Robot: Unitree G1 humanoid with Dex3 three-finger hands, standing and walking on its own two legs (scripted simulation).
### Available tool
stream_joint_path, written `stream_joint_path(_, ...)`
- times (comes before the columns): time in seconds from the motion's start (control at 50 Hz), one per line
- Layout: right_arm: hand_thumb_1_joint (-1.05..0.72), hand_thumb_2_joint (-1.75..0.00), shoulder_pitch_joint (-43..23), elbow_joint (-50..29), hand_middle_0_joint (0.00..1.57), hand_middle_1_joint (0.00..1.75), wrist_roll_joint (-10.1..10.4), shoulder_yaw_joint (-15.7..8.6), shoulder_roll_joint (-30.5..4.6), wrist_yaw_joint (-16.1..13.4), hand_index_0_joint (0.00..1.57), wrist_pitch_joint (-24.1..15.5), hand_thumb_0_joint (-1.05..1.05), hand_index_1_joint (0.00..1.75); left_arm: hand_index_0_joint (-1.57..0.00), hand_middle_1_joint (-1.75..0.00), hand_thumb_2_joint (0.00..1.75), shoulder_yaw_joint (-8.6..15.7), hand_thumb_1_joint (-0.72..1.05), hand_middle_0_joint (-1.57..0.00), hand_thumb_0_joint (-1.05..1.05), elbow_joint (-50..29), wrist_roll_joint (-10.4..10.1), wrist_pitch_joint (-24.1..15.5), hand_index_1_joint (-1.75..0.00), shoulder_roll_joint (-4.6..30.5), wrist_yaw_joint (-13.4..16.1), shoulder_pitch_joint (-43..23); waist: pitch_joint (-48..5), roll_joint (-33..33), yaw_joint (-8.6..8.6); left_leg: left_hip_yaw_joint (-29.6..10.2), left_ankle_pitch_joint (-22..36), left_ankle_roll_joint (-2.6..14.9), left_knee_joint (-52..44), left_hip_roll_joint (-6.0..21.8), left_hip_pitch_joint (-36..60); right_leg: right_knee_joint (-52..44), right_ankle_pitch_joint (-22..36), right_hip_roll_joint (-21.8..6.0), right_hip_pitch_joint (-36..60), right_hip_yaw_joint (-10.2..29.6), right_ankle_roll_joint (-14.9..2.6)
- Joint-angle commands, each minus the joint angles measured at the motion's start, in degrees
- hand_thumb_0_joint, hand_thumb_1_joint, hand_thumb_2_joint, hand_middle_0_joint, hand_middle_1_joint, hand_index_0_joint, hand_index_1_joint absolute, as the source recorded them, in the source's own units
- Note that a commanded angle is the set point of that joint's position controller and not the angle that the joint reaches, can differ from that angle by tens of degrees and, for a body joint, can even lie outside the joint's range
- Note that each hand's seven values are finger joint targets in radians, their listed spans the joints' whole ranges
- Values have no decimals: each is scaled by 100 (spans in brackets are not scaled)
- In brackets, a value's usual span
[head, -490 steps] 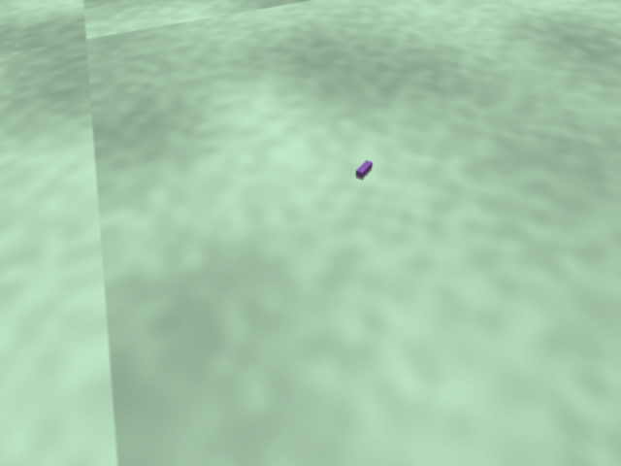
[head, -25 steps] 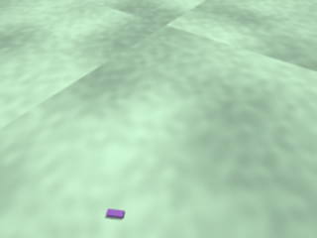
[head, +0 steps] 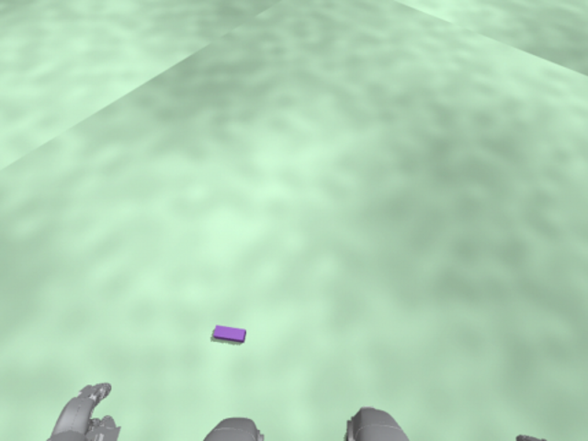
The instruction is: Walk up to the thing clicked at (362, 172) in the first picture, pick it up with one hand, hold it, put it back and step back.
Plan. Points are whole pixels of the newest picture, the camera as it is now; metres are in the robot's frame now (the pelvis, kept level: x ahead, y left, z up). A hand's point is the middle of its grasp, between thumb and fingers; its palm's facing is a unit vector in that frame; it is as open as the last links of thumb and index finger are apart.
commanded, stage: walk up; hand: left
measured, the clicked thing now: (230, 334) +0.42 +0.22 -0.74
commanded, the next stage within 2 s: stand in 1.92 s
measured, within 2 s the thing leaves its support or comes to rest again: neither
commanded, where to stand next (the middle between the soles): +0.03 -0.04 m, yaw -3 degrees
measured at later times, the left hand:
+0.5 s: hand out of the picture +0.07 +0.25 -0.14, palm faces -0.11 -0.91 -0.39, open 7.4 cm
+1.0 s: hand out of the picture +0.07 +0.22 -0.13, palm faces -0.06 -0.95 -0.31, open 7.4 cm
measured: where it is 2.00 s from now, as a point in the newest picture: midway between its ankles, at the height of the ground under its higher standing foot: outside the picture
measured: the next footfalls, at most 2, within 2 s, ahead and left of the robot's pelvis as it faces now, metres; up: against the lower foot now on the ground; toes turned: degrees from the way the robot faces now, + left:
right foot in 0.44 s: -0.01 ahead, -0.15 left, +0.00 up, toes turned -4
left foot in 0.72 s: +0.01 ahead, +0.10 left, +0.00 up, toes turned -5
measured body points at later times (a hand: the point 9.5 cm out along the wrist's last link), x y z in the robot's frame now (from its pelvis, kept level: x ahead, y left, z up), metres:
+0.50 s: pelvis -0.04 -0.02 +0.00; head -0.01 -0.02 +0.45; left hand +0.08 +0.29 -0.11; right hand +0.01 -0.35 -0.11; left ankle -0.01 +0.12 -0.72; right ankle -0.04 -0.14 -0.72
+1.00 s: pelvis -0.03 -0.03 +0.02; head -0.03 -0.02 +0.47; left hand +0.07 +0.27 -0.11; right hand +0.02 -0.33 -0.10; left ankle -0.03 +0.10 -0.72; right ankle -0.04 -0.14 -0.72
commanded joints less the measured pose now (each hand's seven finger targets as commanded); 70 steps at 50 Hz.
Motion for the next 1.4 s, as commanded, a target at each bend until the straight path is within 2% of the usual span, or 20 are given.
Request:
stream_joint_path(0.0,-90,-90,303,-411,20,30,3,-308,-1861,-174,20,-278,0,30,-20,-30,90,113,90,-20,0,-369,-116,105,-30,885,79,284,-1681,1342,-124,-2455,2552,1132,-1619,2093,454,1656,-1640,849,-88,823,-265)
stream_joint_path(0.06,-90,-90,-151,-528,20,30,3,-219,-1405,-275,20,-350,0,30,-20,-30,90,183,90,-20,0,-207,-152,93,-30,1014,3,389,-1341,1129,148,-1267,3317,1001,-1144,1490,1151,1956,-831,913,-714,985,-279)
stream_joint_path(0.14,-90,-90,720,-355,20,30,87,-274,-1430,-380,20,-433,0,30,-20,-30,90,197,90,-20,0,-437,-34,83,-30,959,-60,128,-1394,1011,-228,-1456,4305,917,-895,1696,2160,1374,-795,870,-1053,780,-184)
stream_joint_path(0.2,-90,-90,869,-418,20,30,91,-285,-1446,-454,20,-472,0,30,-20,-30,90,219,90,-20,0,-502,12,142,-30,965,-122,204,-1164,867,-232,-1386,3849,778,-1107,1740,1928,1231,-669,905,-992,813,-203)
stream_joint_path(0.26,-90,-90,693,-602,20,30,54,-309,-1546,-445,20,-503,0,30,-20,-30,90,276,90,-20,0,-531,44,143,-30,976,-176,299,-1071,945,-160,-1421,3117,1274,-1197,2037,1339,997,-800,730,-581,663,-191)
stream_joint_path(0.3,-90,-90,515,-714,20,30,24,-281,-1524,-420,20,-520,0,30,-20,-30,90,291,90,-20,0,-514,40,121,-30,939,-232,386,-1011,960,-106,-1280,2628,1279,-1260,2004,870,693,-763,677,-215,483,-215)
stream_joint_path(0.4,-90,-90,-70,-897,20,30,37,-112,-1330,-290,20,-407,0,30,-20,-30,90,315,90,-20,0,-208,-4,-7,-30,670,-307,1125,-1156,1078,309,-471,1001,768,-651,1327,-350,-1310,229,862,1512,-103,-373)
stream_joint_path(0.42,-90,-90,-30,-880,20,30,76,-10,-1082,-271,20,-361,0,30,-20,-30,90,315,90,-20,0,-161,21,-76,-30,753,-268,1178,-1231,701,341,-231,604,504,-229,1030,-535,-1911,439,721,1821,283,-461)
stream_joint_path(0.44,-90,-90,108,-900,20,30,141,94,-761,-248,20,-324,0,30,-20,-30,90,385,90,-20,0,-224,93,-169,-30,1119,-230,1096,-1163,-469,263,120,-250,150,708,449,-978,-2450,494,-252,1777,1920,-699)
stream_joint_path(0.46,-90,-90,110,-885,20,30,130,138,-709,-265,20,-284,0,30,-20,-30,90,363,90,-20,0,-438,96,-244,-30,1272,-209,643,-925,-466,180,46,-1346,-21,1119,70,-1283,-2709,54,-956,1314,2749,-1182)
stream_joint_path(0.48,-90,-90,147,-735,20,30,113,47,-1025,-293,20,-274,0,30,-20,-30,90,374,90,-20,0,-481,100,-221,-30,1544,-215,389,-835,-463,227,-336,-1605,-9,1476,188,-398,-2732,-610,-1295,97,2925,-1577)
stream_joint_path(0.54,-90,-90,361,-446,20,30,178,58,-1043,-222,20,-338,0,30,-20,-30,90,281,90,-20,0,-549,50,-238,-30,1062,-211,98,-542,-487,57,-398,-1141,19,1145,144,-398,-2499,-60,-509,311,1610,-1153)
stream_joint_path(0.6,-90,-90,414,-373,20,30,142,143,-950,-212,20,-361,0,30,-20,-30,90,295,90,-20,0,-453,55,-286,-30,1095,-194,405,-803,-683,208,-210,-925,-36,586,158,-468,-2382,501,-482,831,1512,-1142)
stream_joint_path(0.68,-90,-90,627,-184,20,30,70,162,-855,-230,20,-483,0,30,-20,-30,90,240,90,-20,0,-451,-60,-235,-30,993,-216,188,-1067,-498,19,102,204,3,-1335,73,453,-1823,1261,-317,853,1034,-909)
stream_joint_path(0.72,-90,-90,687,-124,20,30,5,61,-1136,-277,20,-553,0,30,-20,-30,90,134,90,-20,0,-497,-147,-234,-30,697,-227,102,-1447,215,-65,-856,1407,224,-1832,733,1342,-1277,1661,-16,408,702,-500)
stream_joint_path(0.74,-90,-90,266,-231,20,30,22,66,-1302,-272,20,-584,0,30,-20,-30,90,96,90,-20,0,-381,-211,-227,-30,569,-224,219,-1359,600,156,-1481,1261,484,-1920,1209,1040,-1218,1013,430,398,356,-286)
stream_joint_path(0.78,-90,-90,-123,-231,20,30,61,118,-1294,-205,20,-543,0,30,-20,-30,90,121,90,-20,0,-120,-125,-226,-30,748,-204,289,-1052,612,268,-1195,47,582,-1829,1187,23,-1786,2,427,1189,347,-329)
stream_joint_path(0.86,-90,-90,3,-91,20,30,84,235,-988,-195,20,-542,0,30,-20,-30,90,108,90,-20,0,51,-107,-320,-30,835,-206,153,-867,785,143,-592,545,179,-1794,657,98,-2017,1007,192,1218,563,-442)
stream_joint_path(1.02,-90,-90,-107,109,20,30,141,251,-965,-214,20,-546,0,30,-20,-30,90,40,90,-20,0,406,-127,-337,-30,787,-181,57,-1274,361,109,-507,1706,185,-1698,745,768,-2124,1853,138,1392,462,-386)
stream_joint_path(1.38,-90,-90,-399,360,20,30,125,256,-929,-206,20,-455,0,30,-20,-30,90,43,90,-20,0,669,-90,-348,-30,788,-116,-76,-1509,240,80,-352,2242,154,-1755,766,1039,-2301,2480,46,1729,347,-305)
